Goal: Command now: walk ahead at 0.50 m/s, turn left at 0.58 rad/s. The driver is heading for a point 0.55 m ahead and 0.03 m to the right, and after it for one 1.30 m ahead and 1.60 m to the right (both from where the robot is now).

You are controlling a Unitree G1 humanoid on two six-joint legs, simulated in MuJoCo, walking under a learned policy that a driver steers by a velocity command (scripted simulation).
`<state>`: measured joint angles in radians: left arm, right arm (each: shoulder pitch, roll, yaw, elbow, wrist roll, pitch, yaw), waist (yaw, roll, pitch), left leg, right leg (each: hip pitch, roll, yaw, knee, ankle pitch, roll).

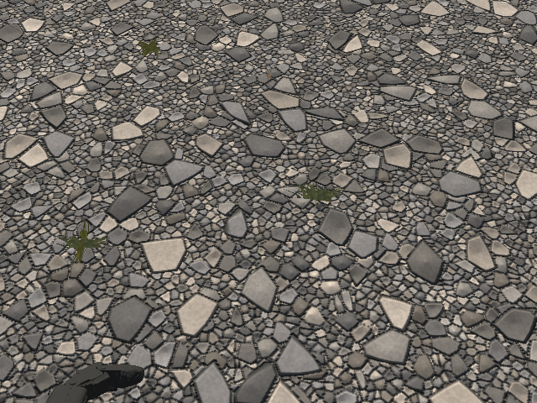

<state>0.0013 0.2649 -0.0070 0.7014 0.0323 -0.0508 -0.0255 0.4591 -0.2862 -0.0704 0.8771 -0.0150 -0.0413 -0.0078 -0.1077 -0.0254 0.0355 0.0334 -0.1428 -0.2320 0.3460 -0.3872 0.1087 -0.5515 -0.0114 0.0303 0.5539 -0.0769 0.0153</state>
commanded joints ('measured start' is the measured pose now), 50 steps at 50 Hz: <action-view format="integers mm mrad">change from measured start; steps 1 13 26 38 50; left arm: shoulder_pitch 242 328 468 311 57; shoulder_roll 179 104 133 25 21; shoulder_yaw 60 62 66 73 55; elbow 1 90 213 150 32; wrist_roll -1 -15 -25 -3 6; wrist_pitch -36 -67 -24 40 35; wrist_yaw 29 12 19 -17 -34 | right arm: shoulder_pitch -79 -183 -204 -141 -34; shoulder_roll -181 -49 -82 -50 -101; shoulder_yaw -39 11 25 18 8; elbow -69 -126 -113 -29 57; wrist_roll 7 -30 -44 2 -8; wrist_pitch -23 23 -23 -73 -46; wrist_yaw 5 53 33 0 -28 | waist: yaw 195 97 30 122 99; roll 55 -74 -14 94 111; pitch -144 -20 -117 17 31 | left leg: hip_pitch -160 -664 -128 -122 84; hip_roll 169 152 117 384 405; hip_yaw -100 130 301 231 467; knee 322 705 114 -218 -15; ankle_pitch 800 144 230 462 1070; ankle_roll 13 -67 22 41 -2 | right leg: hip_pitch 464 443 471 -103 20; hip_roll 12 -227 -166 -83 30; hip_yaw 10 119 -65 2 -194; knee -110 -385 15 530 82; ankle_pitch -44 136 513 -78 -73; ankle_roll -62 -203 -131 -54 -154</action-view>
